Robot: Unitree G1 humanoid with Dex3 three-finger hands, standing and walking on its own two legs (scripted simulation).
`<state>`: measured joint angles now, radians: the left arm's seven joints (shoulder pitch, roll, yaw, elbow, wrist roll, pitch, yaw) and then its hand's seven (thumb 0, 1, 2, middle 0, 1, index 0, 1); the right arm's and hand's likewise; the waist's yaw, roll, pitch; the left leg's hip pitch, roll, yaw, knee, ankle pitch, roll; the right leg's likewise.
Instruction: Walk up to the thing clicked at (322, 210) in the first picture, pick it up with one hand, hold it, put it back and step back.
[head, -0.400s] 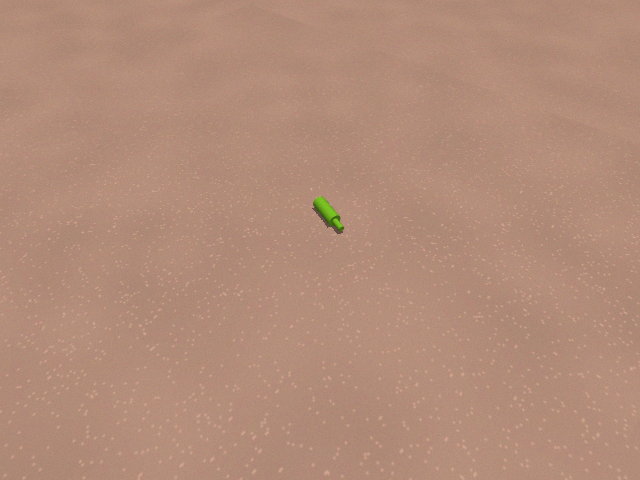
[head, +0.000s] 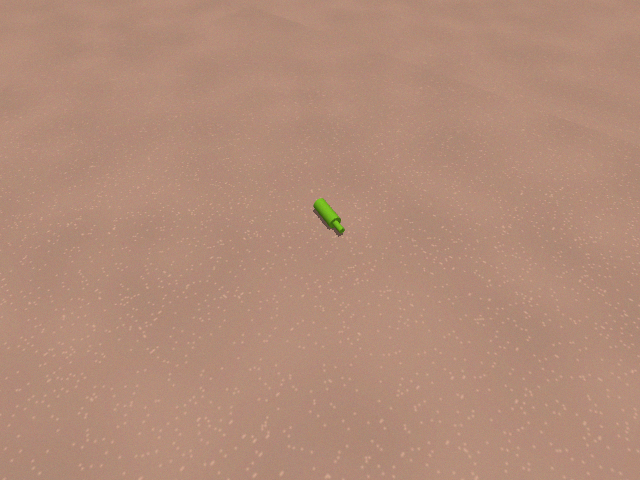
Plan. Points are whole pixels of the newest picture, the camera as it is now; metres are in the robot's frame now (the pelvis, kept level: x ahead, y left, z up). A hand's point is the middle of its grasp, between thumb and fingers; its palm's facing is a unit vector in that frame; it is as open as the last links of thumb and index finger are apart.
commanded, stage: stand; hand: left
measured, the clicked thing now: (330, 216) +1.24 -0.03 -0.75
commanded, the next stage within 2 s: walk up in 0.72 s
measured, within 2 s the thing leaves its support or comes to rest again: neither
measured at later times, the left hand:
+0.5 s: hand out of the picture +0.07 +0.25 -0.16, palm faces -0.02 -0.94 -0.34, open 7.4 cm
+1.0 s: hand out of the picture +0.13 +0.33 -0.16, palm faces -0.21 -0.90 -0.39, open 7.4 cm
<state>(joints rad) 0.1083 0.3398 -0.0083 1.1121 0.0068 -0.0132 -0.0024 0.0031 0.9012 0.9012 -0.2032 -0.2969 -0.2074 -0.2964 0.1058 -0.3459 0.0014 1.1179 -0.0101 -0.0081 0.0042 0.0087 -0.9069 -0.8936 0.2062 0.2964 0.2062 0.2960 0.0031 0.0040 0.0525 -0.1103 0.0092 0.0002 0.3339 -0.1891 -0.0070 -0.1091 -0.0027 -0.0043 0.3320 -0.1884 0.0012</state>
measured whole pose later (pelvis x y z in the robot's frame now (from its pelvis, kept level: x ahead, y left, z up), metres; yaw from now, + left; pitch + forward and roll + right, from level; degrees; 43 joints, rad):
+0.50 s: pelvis +0.00 +0.00 +0.00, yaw +0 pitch -2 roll +0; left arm 0.11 0.34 -0.01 1.11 0.01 -0.01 0.00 0.00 0.90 0.90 -0.20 -0.30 -0.21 -0.30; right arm 0.11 -0.35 0.00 1.12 -0.01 -0.01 0.00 0.01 -0.91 -0.89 0.21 0.30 0.21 0.30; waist 0.00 0.01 0.05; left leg -0.11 0.01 0.00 0.33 -0.19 -0.01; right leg -0.10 0.00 -0.01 0.32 -0.19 0.00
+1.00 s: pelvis +0.04 +0.06 -0.01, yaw -12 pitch +1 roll -1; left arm 0.31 0.40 0.09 0.96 0.02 -0.04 -0.03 0.01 0.90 0.90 -0.21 -0.30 -0.21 -0.30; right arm 0.16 -0.45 -0.11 0.88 -0.06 -0.01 0.08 0.01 -0.91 -0.89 0.20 0.30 0.20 0.30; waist 0.00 0.02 0.07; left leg -0.24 -0.02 -0.06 0.56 -0.38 0.02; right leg -0.22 0.01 0.23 0.50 -0.30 0.02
